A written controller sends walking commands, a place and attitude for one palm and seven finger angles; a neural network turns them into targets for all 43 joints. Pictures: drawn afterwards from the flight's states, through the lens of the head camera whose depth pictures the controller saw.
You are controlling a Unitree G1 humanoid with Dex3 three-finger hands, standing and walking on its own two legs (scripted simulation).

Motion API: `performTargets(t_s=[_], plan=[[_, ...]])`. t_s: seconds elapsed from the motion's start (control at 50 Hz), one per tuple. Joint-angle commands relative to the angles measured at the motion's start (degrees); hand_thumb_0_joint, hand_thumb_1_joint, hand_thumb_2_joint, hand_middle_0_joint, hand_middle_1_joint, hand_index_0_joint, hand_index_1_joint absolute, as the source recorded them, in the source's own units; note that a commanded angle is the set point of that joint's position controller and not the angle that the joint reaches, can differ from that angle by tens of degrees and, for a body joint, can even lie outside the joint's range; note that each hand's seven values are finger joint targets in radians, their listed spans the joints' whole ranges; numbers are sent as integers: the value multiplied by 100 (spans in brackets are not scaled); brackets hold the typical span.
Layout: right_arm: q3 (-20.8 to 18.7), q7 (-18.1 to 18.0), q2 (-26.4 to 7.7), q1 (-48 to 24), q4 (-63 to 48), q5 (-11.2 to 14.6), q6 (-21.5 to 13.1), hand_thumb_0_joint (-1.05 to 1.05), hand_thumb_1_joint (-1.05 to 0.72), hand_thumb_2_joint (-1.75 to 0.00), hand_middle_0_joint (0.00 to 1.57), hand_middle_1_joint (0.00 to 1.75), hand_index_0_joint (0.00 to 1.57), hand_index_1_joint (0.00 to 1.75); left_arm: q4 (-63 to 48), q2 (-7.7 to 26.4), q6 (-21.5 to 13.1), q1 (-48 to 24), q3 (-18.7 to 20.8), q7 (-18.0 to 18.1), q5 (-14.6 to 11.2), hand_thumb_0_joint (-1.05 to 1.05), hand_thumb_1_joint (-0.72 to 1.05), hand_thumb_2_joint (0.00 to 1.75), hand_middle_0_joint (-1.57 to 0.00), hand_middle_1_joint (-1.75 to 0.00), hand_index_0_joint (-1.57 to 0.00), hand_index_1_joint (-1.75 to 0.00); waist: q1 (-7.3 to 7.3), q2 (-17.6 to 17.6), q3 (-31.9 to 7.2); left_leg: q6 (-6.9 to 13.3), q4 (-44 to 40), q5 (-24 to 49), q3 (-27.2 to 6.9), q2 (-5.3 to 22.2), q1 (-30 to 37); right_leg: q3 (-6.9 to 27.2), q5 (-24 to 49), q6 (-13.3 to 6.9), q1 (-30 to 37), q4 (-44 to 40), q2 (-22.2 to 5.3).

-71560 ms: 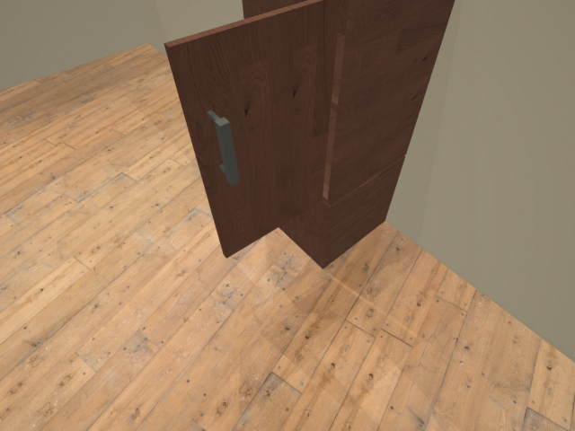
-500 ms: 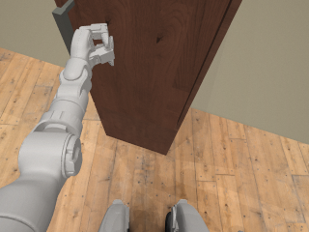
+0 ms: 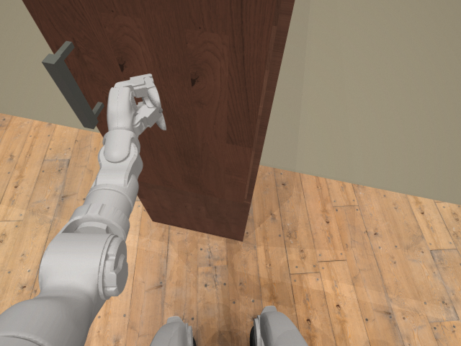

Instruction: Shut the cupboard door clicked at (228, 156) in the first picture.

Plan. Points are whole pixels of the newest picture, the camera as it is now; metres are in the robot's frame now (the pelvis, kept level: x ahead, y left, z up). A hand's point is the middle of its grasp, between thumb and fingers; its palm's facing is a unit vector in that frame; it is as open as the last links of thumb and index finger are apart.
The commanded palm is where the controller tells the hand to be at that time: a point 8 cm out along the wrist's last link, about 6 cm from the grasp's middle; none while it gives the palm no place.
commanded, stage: pull the fist back off the door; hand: left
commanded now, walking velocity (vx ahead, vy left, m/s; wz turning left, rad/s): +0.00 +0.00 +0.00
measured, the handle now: (79, 88) +0.55 +0.23 +0.10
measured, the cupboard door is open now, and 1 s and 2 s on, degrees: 0 0 0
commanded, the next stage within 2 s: draw the hand back to the body in 0.22 s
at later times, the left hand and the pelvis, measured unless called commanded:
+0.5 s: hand (141, 128) +0.44 +0.11 +0.12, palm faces +0.00 -1.00 -0.03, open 3.1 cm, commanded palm +0.40 +0.17 +0.12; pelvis +0.05 -0.01 +0.03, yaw +0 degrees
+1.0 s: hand (63, 180) +0.33 +0.18 +0.16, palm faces +0.15 -0.97 -0.21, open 3.1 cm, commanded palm +0.29 +0.23 +0.18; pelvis +0.05 +0.00 +0.05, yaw +0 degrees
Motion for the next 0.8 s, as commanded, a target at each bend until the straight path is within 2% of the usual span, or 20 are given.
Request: performTargets(t_s=[0.0,0.02,0.06,0.12,0.16,0.2,0.24,0.26,0.28,0.32,0.36,0.38,0.42,0.52,0.54,0.56,0.62,0.7,0.74,0.78], plan=[[-327,-34,-741,314,-698,29,-28,0,-90,-90,20,30,20,30,-1775,975,-417,-2094,356,99,33,0,90,90,-130,-150,-130,-150,137,-163,-2623,185,-918,683,17,-327,1595,29,976,-95,1697,-935,325],[-337,-60,-744,296,-757,34,-2,0,-90,-90,20,30,20,30,-2032,1158,-459,-1838,519,126,28,0,90,90,-130,-150,-130,-150,216,-205,-2790,203,-902,941,56,-332,1658,62,1299,-95,1934,-894,340],[-332,-37,-628,163,-880,65,25,0,-90,-90,20,30,20,30,-2538,884,-493,-1287,362,97,13,0,90,90,-130,-150,-130,-150,342,-56,-2816,188,-960,1306,157,-350,1760,81,1865,-93,2266,-883,334],[-372,-30,-590,76,-1016,116,66,0,-90,-90,20,30,20,30,-2970,787,-413,-176,358,32,-34,0,90,90,-130,-150,-130,-150,479,-321,-2655,196,-1021,1713,270,-340,1843,94,2487,-93,2645,-941,347],[-361,-32,-553,-23,-995,158,88,0,-90,-90,20,30,20,30,-3160,466,-289,-105,56,-46,-91,0,90,90,-130,-150,-130,-150,349,-404,-2219,184,-1101,1639,286,-318,1888,77,2542,-49,2519,-1059,330],[-363,-60,-550,-99,-976,179,109,0,-90,-90,20,30,20,30,-3281,349,-189,-132,-84,-95,-140,0,90,90,-130,-150,-130,-150,272,-511,-1998,188,-1150,1528,278,-319,1967,97,2479,-27,2475,-1166,322],[-351,-106,-511,-226,-985,203,81,0,-90,-90,20,30,20,30,-3529,202,-172,-125,-211,-119,-182,0,90,90,-130,-150,-130,-150,277,-297,-2022,183,-1146,1576,282,-329,2177,90,2451,-36,2419,-1178,310],[-340,-117,-491,-267,-932,211,67,0,-90,-90,20,30,20,30,-3443,72,-137,-218,-341,-144,-204,0,90,90,-130,-150,-130,-150,197,-348,-1811,179,-1152,1483,262,-320,2186,73,2361,-25,2294,-1221,308],[-339,-134,-507,-272,-898,202,60,0,-90,-90,20,30,20,30,-3444,159,-147,-295,-270,-161,-224,0,90,90,-130,-150,-130,-150,211,-470,-1823,179,-1144,1428,236,-331,2166,92,2316,-14,2316,-1231,294],[-332,-171,-513,-340,-897,200,48,0,-90,-90,20,30,20,30,-3480,208,-179,-245,-286,-200,-210,0,90,90,-130,-150,-130,-150,233,-388,-1886,193,-1113,1537,232,-347,2249,117,2386,-28,2348,-1198,281],[-325,-169,-476,-479,-966,210,37,0,-90,-90,20,30,20,30,-3746,315,-187,169,-167,-288,-241,0,90,90,-130,-150,-130,-150,436,-97,-2217,179,-1147,1792,253,-373,2431,125,2686,-64,2635,-1135,247],[-314,-170,-480,-522,-1016,219,48,0,-90,-90,20,30,20,30,-3936,478,-172,422,-36,-329,-265,0,90,90,-130,-150,-130,-150,553,-118,-2367,171,-1182,2004,241,-366,2481,109,2896,-89,2846,-1088,239],[-293,-175,-459,-640,-1176,253,52,0,-90,-90,20,30,20,30,-4266,401,-72,1008,-98,-454,-347,0,90,90,-130,-150,-130,-150,647,-215,-2467,185,-1250,2236,272,-373,2552,92,3158,-84,3127,-1109,238],[-245,-232,-448,-967,-1379,345,78,0,-90,-90,20,30,20,30,-4844,350,391,1820,-165,-656,-513,0,90,90,-130,-150,-130,-150,687,-550,-1763,202,-1545,2106,282,-342,2612,31,3040,-41,3222,-1398,213],[-227,-243,-431,-1031,-1386,364,69,0,-90,-90,20,30,20,30,-5087,291,458,1826,-229,-690,-534,0,90,90,-130,-150,-130,-150,676,-423,-1716,198,-1611,2066,285,-335,2713,20,2977,-40,3190,-1446,206],[-219,-261,-428,-1099,-1411,367,54,0,-90,-90,20,30,20,30,-5257,366,532,1934,-147,-696,-577,0,90,90,-130,-150,-130,-150,732,-269,-1638,190,-1660,1999,283,-344,2755,27,2886,-50,3229,-1499,205],[-166,-333,-453,-1264,-1462,375,-5,0,-90,-90,20,30,20,30,-5644,514,694,2151,-83,-756,-637,0,90,90,-130,-150,-130,-150,718,-523,-1425,220,-1789,1741,239,-357,2809,10,2520,-42,3294,-1669,208],[-111,-398,-415,-1481,-1472,394,-118,0,-90,-90,20,30,20,30,-6098,604,899,2502,14,-932,-735,0,90,90,-130,-150,-130,-150,800,-178,-1327,201,-1929,1654,223,-372,3017,-4,2344,-68,3339,-1787,201],[-75,-429,-405,-1566,-1483,411,-182,0,-90,-90,20,30,20,30,-6292,531,1020,2667,-79,-1020,-776,0,90,90,-127,-147,-127,-147,776,-140,-1185,204,-2012,1591,171,-357,3094,-52,2163,-70,3290,-1841,207],[-52,-460,-417,-1625,-1489,415,-251,0,-90,-90,20,30,20,30,-6519,656,1172,2821,35,-1096,-835,0,90,90,-122,-141,-122,-141,817,-103,-1164,192,-2078,1583,133,-353,3181,-80,2102,-84,3343,-1883,212]])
